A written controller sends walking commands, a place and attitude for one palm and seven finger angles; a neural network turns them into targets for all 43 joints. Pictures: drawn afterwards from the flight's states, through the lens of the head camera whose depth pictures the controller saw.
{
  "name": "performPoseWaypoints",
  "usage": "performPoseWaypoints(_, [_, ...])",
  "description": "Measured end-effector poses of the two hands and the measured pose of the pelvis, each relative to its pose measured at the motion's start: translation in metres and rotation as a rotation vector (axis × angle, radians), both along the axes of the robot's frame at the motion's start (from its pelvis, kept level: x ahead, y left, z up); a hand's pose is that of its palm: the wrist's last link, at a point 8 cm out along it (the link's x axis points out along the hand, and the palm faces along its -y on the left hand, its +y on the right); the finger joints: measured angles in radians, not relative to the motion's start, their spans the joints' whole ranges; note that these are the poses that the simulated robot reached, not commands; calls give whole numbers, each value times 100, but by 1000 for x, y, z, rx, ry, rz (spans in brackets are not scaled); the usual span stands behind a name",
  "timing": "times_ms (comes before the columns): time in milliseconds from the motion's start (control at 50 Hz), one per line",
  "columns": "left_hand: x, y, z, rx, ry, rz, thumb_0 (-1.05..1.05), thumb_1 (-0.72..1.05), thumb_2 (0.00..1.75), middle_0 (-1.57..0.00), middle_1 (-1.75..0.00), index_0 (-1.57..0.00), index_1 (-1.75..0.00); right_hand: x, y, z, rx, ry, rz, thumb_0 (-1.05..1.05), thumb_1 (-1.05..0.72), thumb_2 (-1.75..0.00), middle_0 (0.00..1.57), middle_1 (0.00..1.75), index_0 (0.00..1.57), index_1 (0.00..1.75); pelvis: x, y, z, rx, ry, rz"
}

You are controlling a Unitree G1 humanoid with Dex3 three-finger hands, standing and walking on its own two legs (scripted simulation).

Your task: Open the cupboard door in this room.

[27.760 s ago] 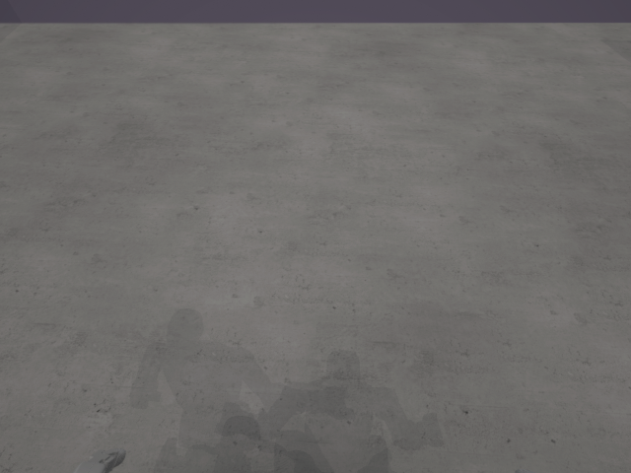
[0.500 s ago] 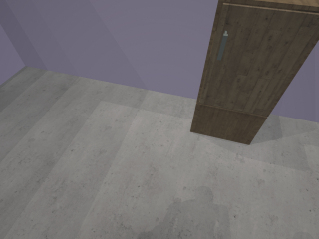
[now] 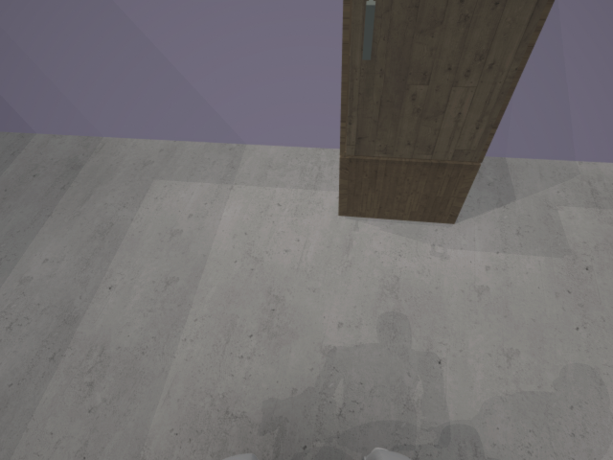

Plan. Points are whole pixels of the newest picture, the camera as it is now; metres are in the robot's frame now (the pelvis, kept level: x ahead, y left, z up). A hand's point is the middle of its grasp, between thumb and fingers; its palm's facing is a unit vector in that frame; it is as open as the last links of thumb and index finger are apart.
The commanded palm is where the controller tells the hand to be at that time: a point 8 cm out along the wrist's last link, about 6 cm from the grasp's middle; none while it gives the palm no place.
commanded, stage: walk to a spot facing it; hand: left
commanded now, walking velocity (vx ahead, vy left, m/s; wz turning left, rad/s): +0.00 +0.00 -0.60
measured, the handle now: (368, 27) +0.99 -0.06 +0.04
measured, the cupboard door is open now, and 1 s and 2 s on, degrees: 0 0 0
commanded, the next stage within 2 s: turn to face it in 1.88 s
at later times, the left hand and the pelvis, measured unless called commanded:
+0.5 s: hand out of the picture +0.11 +0.24 -0.15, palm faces -0.18 -0.95 -0.26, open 7.4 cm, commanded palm none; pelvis +0.02 +0.03 +0.02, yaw -15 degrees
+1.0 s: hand (257, 374) +0.25 +0.12 -0.14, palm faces -0.59 -0.77 -0.25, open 7.4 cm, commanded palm none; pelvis +0.02 +0.03 +0.01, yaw -34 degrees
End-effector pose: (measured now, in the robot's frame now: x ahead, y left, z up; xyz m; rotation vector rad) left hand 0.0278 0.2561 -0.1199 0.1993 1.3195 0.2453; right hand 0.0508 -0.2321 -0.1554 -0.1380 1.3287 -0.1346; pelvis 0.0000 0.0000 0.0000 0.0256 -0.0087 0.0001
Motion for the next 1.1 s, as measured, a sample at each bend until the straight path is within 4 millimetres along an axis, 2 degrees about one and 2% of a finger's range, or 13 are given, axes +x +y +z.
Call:
performPoseWaypoints(40, [3, -7, 3, 2, -5, -8, 0, 91, 90, -20, -29, -20, -30, 9, -9, 3, -7, -7, -7, 1, -90, -90, 20, 30, 20, 30, -2, -4, 3, -2, 3, -14])
performPoseWaypoints(140, [10, -20, 15, -16, 30, -50, 0, 90, 90, -20, -30, -20, -30, 35, -27, 27, -35, -87, -16, 1, -90, -90, 20, 29, 20, 30, -2, -10, 19, 7, 24, -68])
performPoseWaypoints(240, [26, -20, 20, -27, 27, -106, 0, 90, 90, -21, -30, -20, -30, 52, -40, 44, -72, -159, -42, 1, -90, -90, 20, 29, 20, 30, 3, -8, 26, 12, 39, -122])
performPoseWaypoints(360, [52, -4, 19, -23, 6, -172, 0, 90, 90, -21, -30, -20, -30, 57, -39, 55, -108, -202, -85, 1, -90, -90, 20, 29, 20, 30, 10, 5, 27, 3, 44, -186])
performPoseWaypoints(480, [83, 26, 10, -21, -8, -242, 0, 90, 90, -21, -30, -20, -30, 49, -17, 63, -137, -224, -135, 1, -90, -90, 20, 29, 20, 30, 16, 29, 23, -16, 49, -247])
performPoseWaypoints(540, [104, 42, -1, -28, -18, -279, 0, 90, 90, -21, -30, -20, -30, 35, -1, 63, -160, -234, -170, 1, -90, -90, 20, 29, 20, 30, 19, 45, 16, -30, 50, -279])
performPoseWaypoints(600, [127, 48, 1, -34, -32, -329, 0, 90, 90, -20, -30, -20, -30, 9, 15, 67, -159, -190, -206, 1, -90, -90, 20, 29, 20, 30, 21, 55, 20, -39, 33, -321])
performPoseWaypoints(680, [156, 46, 8, -49, -63, -395, 0, 91, 90, -20, -29, -20, -30, -30, 34, 69, -148, -118, -280, 1, -90, -90, 20, 30, 20, 30, 25, 62, 27, -54, 29, -374])
performPoseWaypoints(760, [180, 31, 11, -62, -69, -465, 0, 91, 90, -20, -29, -19, -30, -68, 48, 66, -130, -59, -375, 1, -90, -90, 20, 30, 21, 30, 27, 63, 29, -56, 30, -429])
performPoseWaypoints(860, [206, -8, 10, -78, -68, -578, 0, 91, 90, -20, -29, -19, -30, -117, 59, 57, -101, 9, -507, 1, -90, -90, 20, 30, 21, 30, 26, 55, 26, -46, 32, -504])
performPoseWaypoints(1000, [241, -96, 11, -88, -164, -764, 0, 91, 90, -20, -29, -19, -30, -186, 53, 26, -41, 96, -664, 1, -90, -90, 20, 30, 21, 30, 16, 25, 8, -14, 31, -597])
performPoseWaypoints(1040, [243, -115, 15, -87, -198, -792, 0, 91, 90, -20, -29, -20, -30, -197, 47, 20, -33, 121, -688, 1, -90, -90, 20, 30, 20, 30, 12, 20, 7, -20, 23, -613])
performPoseWaypoints(1100, [237, -129, 24, -81, -195, -805, 0, 91, 90, -20, -29, -20, -30, -196, 32, 23, -36, 108, -709, 1, -90, -90, 20, 29, 20, 30, 11, 11, 14, -10, 10, -649])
